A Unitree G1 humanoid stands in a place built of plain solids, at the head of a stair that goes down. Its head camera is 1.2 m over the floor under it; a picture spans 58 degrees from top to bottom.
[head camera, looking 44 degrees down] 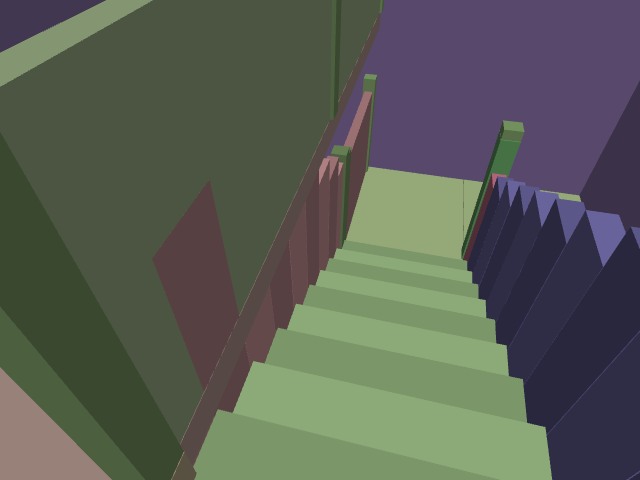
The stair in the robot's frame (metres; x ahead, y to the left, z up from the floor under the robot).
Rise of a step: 0.17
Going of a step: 0.28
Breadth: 1.09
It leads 14 degrees to the right of straight ahead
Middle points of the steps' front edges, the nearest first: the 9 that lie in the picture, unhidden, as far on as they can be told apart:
0.50 -0.20 -0.17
0.77 -0.27 -0.33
1.04 -0.33 -0.50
1.31 -0.40 -0.67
1.59 -0.47 -0.83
1.86 -0.53 -1.00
2.13 -0.60 -1.17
2.40 -0.67 -1.34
2.67 -0.73 -1.50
